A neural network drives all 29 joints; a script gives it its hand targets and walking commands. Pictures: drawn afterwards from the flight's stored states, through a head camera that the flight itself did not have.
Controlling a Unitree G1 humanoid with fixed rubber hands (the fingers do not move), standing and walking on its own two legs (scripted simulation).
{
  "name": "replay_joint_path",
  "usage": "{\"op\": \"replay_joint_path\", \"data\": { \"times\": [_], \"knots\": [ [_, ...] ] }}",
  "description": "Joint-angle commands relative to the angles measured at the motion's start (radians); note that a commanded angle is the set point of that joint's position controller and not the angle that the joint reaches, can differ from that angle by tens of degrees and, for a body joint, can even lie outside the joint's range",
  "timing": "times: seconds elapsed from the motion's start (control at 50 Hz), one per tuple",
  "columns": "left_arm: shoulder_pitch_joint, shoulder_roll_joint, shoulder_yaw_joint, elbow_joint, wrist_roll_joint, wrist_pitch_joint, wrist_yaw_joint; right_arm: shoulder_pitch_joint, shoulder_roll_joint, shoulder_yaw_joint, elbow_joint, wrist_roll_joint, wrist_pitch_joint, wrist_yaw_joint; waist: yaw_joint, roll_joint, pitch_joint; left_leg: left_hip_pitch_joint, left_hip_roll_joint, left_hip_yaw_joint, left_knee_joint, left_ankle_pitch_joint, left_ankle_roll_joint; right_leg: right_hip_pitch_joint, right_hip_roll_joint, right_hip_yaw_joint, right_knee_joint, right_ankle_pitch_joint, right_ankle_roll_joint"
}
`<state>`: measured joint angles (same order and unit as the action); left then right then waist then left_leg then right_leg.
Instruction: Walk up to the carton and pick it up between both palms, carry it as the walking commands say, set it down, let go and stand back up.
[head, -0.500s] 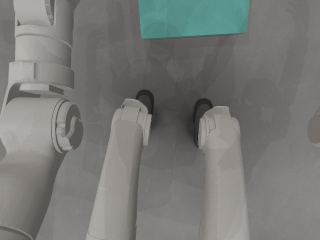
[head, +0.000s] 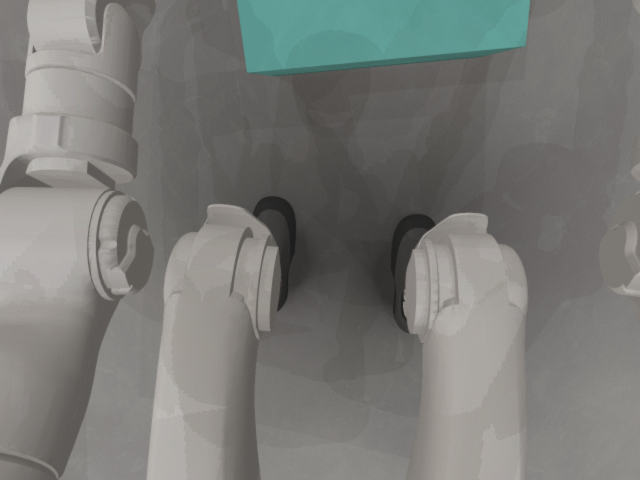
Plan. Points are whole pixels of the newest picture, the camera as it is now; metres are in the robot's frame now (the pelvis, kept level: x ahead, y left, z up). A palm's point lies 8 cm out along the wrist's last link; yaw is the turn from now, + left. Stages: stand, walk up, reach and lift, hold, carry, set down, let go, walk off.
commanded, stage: reach and lift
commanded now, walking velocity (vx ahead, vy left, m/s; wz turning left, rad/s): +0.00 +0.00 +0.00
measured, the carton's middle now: out of the picture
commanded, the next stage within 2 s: none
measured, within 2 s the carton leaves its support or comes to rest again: neither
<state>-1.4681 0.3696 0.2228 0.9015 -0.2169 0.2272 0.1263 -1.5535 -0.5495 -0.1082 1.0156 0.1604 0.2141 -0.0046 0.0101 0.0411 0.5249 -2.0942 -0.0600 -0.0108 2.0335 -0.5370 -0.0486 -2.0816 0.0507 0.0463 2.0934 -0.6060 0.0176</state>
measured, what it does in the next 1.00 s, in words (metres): lowers itself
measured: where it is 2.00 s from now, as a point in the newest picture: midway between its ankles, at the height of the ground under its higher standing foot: (340, 283)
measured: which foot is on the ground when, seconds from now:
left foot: down 0.00-1.00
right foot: down 0.00-1.00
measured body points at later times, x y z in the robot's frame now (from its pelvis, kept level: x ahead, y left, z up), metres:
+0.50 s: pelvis +0.02 +0.00 -0.07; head +0.40 -0.03 +0.15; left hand +0.57 +0.20 -0.26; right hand +0.56 -0.23 -0.29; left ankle +0.13 +0.12 -0.38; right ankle +0.10 -0.11 -0.38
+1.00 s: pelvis +0.01 +0.01 -0.09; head +0.39 -0.03 +0.14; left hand +0.58 +0.19 -0.26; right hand +0.57 -0.22 -0.29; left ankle +0.13 +0.12 -0.38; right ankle +0.10 -0.11 -0.38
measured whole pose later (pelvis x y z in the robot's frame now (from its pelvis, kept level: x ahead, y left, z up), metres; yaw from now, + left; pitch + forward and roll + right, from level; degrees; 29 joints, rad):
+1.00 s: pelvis +0.01 +0.01 -0.09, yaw +0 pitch +31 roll +2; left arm -1.53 0.42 0.07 1.21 -0.36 0.07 0.11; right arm -1.54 -0.51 0.01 1.22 0.26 0.07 -0.02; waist 0.01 0.06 0.52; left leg -2.28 0.01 0.04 2.33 -0.59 0.01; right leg -2.26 -0.03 0.01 2.38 -0.66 -0.03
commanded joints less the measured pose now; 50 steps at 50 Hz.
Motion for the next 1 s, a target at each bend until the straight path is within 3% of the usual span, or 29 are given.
{"op": "replay_joint_path", "data": {
  "times": [0.0,0.02,0.04,0.06,0.1,0.12,0.14,0.16,0.18,0.22,0.24,0.28,0.3,0.32,0.36,0.38,0.4,0.46,0.48,0.56,0.58,0.62,0.64,0.68,0.8,0.86,0.9,0.94,0.98],
  "knots": [
    [-0.262,0.229,-0.002,-0.252,-0.011,-0.084,0.032,-0.372,-0.197,-0.002,-0.269,0.058,-0.066,-0.033,0.042,-0.146,-1.933,0.696,0.012,0.114,-0.012,0.484,0.027,0.836,-0.035,-0.06,-0.099,0.584,-0.001],
    [-0.256,0.231,0.0,-0.241,-0.012,-0.088,0.038,-0.345,-0.211,-0.021,-0.207,0.046,-0.072,-0.034,0.026,-0.138,-1.871,0.677,0.023,0.108,-0.004,0.453,0.026,0.784,-0.045,-0.065,-0.082,0.53,-0.005],
    [-0.275,0.237,0.006,-0.3,-0.01,-0.091,0.041,-0.37,-0.177,0.004,-0.298,0.071,-0.07,-0.029,0.046,-0.152,-1.931,0.734,0.022,0.102,0.007,0.502,0.036,0.782,-0.046,-0.071,-0.071,0.562,0.003],
    [-0.222,0.226,-0.004,-0.157,0.008,-0.102,0.039,-0.305,-0.156,0.006,-0.144,0.07,-0.072,-0.03,0.053,-0.124,-1.798,0.669,0.022,0.107,0.017,0.442,0.034,0.703,-0.044,-0.067,-0.068,0.485,-0.001],
    [-0.236,0.203,0.0,-0.232,0.021,-0.106,0.043,-0.309,-0.159,0.018,-0.202,0.07,-0.08,-0.022,0.065,-0.087,-1.842,0.769,0.024,0.094,0.03,0.497,0.028,0.649,-0.045,-0.069,-0.049,0.477,0.006],
    [-0.236,0.186,-0.034,-0.245,-0.02,-0.097,0.047,-0.278,-0.185,0.032,-0.188,0.087,-0.081,-0.028,0.029,-0.078,-1.9,0.847,0.029,0.097,0.053,0.55,0.024,0.671,-0.046,-0.081,-0.037,0.511,0.004],
    [-0.191,0.159,-0.057,-0.121,-0.038,-0.103,0.033,-0.244,-0.162,0.043,-0.082,0.087,-0.085,-0.024,0.015,-0.088,-1.724,0.743,0.031,0.086,0.055,0.483,0.025,0.591,-0.047,-0.081,-0.025,0.449,-0.005],
    [-0.221,0.177,-0.048,-0.181,-0.029,-0.101,0.027,-0.268,-0.171,0.031,-0.143,0.072,-0.084,-0.029,0.022,-0.078,-1.779,0.79,0.025,0.091,0.059,0.488,0.029,0.608,-0.049,-0.073,-0.028,0.451,-0.001],
    [-0.165,0.157,-0.046,0.022,-0.02,-0.106,0.013,-0.229,-0.142,0.037,0.024,0.074,-0.093,-0.02,0.019,-0.085,-1.542,0.648,0.038,0.092,0.07,0.399,0.028,0.489,-0.06,-0.066,-0.03,0.369,-0.004],
    [-0.223,0.133,-0.056,-0.061,-0.038,-0.095,-0.001,-0.278,-0.164,0.021,-0.089,0.05,-0.104,-0.019,-0.029,-0.081,-1.571,0.622,0.026,0.088,0.076,0.438,0.024,0.529,-0.051,-0.058,-0.046,0.432,-0.004],
    [-0.199,0.118,-0.068,0.027,-0.052,-0.098,-0.01,-0.278,-0.166,0.015,-0.015,0.053,-0.114,-0.022,-0.022,-0.078,-1.445,0.549,0.034,0.071,0.075,0.383,0.026,0.457,-0.059,-0.069,-0.013,0.379,0.004],
    [-0.25,0.143,-0.057,-0.084,-0.043,-0.113,-0.012,-0.3,-0.16,-0.002,-0.081,0.042,-0.127,-0.026,-0.03,-0.078,-1.5,0.568,0.025,0.078,0.094,0.41,0.024,0.466,-0.053,-0.061,-0.006,0.402,-0.001],
    [-0.23,0.148,-0.052,0.025,-0.051,-0.117,-0.012,-0.289,-0.157,0.007,-0.008,0.061,-0.133,-0.024,-0.02,-0.086,-1.408,0.51,0.033,0.072,0.107,0.391,0.025,0.433,-0.06,-0.055,0.008,0.395,-0.007],
    [-0.228,0.146,-0.049,0.037,-0.053,-0.122,-0.014,-0.258,-0.171,-0.001,0.03,0.02,-0.136,-0.029,-0.041,-0.098,-1.368,0.47,0.032,0.074,0.117,0.381,0.02,0.432,-0.061,-0.043,0.008,0.394,-0.008],
    [-0.24,0.166,-0.034,0.001,-0.039,-0.142,-0.007,-0.279,-0.16,0.012,-0.016,0.029,-0.144,-0.03,-0.022,-0.122,-1.414,0.504,0.03,0.073,0.134,0.42,0.027,0.44,-0.062,-0.034,0.025,0.424,-0.007],
    [-0.236,0.163,-0.052,0.036,-0.059,-0.145,-0.009,-0.264,-0.177,-0.007,0.021,0.015,-0.152,-0.037,-0.045,-0.129,-1.361,0.463,0.025,0.055,0.132,0.435,0.028,0.425,-0.06,-0.046,0.036,0.438,-0.004],
    [-0.222,0.162,-0.055,0.111,-0.049,-0.155,-0.011,-0.259,-0.141,0.01,0.076,0.027,-0.156,-0.035,-0.023,-0.114,-1.274,0.43,0.03,0.051,0.142,0.405,0.029,0.367,-0.064,-0.03,0.043,0.403,-0.007],
    [-0.21,0.123,-0.046,0.11,-0.053,-0.168,-0.023,-0.317,-0.103,0.057,-0.025,0.062,-0.176,-0.019,0.01,-0.139,-1.278,0.379,0.034,0.042,0.156,0.462,0.037,0.408,-0.067,-0.013,0.056,0.479,-0.002],
    [-0.186,0.102,-0.061,0.164,-0.068,-0.165,-0.027,-0.315,-0.124,0.061,0.002,0.066,-0.181,-0.018,-0.01,-0.145,-1.265,0.358,0.033,0.034,0.155,0.458,0.043,0.419,-0.067,-0.021,0.075,0.493,-0.007],
    [-0.168,0.096,-0.069,0.189,-0.08,-0.181,-0.026,-0.295,-0.09,0.089,-0.002,0.105,-0.182,-0.014,0.02,-0.123,-1.267,0.434,0.045,0.026,0.169,0.486,0.05,0.371,-0.071,-0.017,0.083,0.475,-0.006],
    [-0.196,0.109,-0.068,0.118,-0.077,-0.187,-0.023,-0.274,-0.087,0.086,-0.004,0.102,-0.182,-0.013,0.016,-0.117,-1.286,0.438,0.04,0.038,0.155,0.489,0.044,0.379,-0.065,-0.023,0.074,0.468,-0.011],
    [-0.177,0.115,-0.068,0.153,-0.089,-0.187,-0.017,-0.294,-0.096,0.086,-0.004,0.103,-0.184,-0.018,0.013,-0.133,-1.299,0.415,0.03,0.031,0.162,0.506,0.042,0.412,-0.066,-0.015,0.087,0.502,-0.019],
    [-0.17,0.11,-0.07,0.175,-0.103,-0.187,-0.018,-0.271,-0.102,0.078,0.017,0.091,-0.182,-0.019,-0.014,-0.15,-1.285,0.356,0.035,0.038,0.172,0.481,0.045,0.457,-0.07,-0.004,0.086,0.521,-0.023],
    [-0.151,0.103,-0.082,0.192,-0.113,-0.188,-0.028,-0.251,-0.075,0.098,0.048,0.1,-0.176,-0.019,0.001,-0.148,-1.262,0.361,0.036,0.042,0.166,0.457,0.045,0.435,-0.07,-0.001,0.078,0.49,-0.02],
    [-0.19,0.076,-0.109,0.172,-0.133,-0.188,-0.03,-0.252,-0.069,0.09,0.049,0.081,-0.178,-0.022,-0.028,-0.139,-1.21,0.338,0.041,0.045,0.172,0.438,0.032,0.414,-0.073,-0.002,0.062,0.462,-0.018],
    [-0.243,0.079,-0.131,0.166,-0.138,-0.197,-0.025,-0.306,-0.048,0.102,0.061,0.11,-0.177,-0.017,0.001,-0.114,-1.226,0.403,0.034,0.025,0.159,0.452,0.05,0.358,-0.072,-0.022,0.082,0.433,-0.02],
    [-0.26,0.07,-0.144,0.159,-0.136,-0.199,-0.017,-0.322,-0.054,0.099,0.045,0.103,-0.181,-0.02,-0.032,-0.109,-1.235,0.388,0.035,0.027,0.158,0.447,0.044,0.392,-0.067,-0.016,0.076,0.449,-0.026],
    [-0.285,0.056,-0.143,0.156,-0.145,-0.195,-0.017,-0.321,-0.042,0.111,0.098,0.106,-0.176,-0.02,-0.007,-0.105,-1.227,0.419,0.031,0.026,0.141,0.424,0.04,0.4,-0.08,-0.019,0.075,0.413,-0.03],
    [-0.27,0.038,-0.144,0.229,-0.137,-0.182,-0.019,-0.345,-0.021,0.124,0.109,0.112,-0.176,-0.007,-0.025,-0.11,-1.145,0.336,0.035,0.024,0.132,0.379,0.038,0.363,-0.078,-0.016,0.058,0.382,-0.032]
  ]
}}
